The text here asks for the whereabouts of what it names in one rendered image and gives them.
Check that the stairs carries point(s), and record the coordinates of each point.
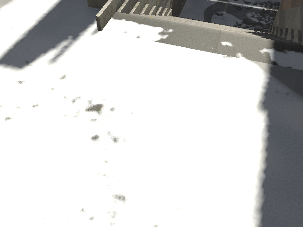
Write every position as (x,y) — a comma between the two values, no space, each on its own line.
(233,29)

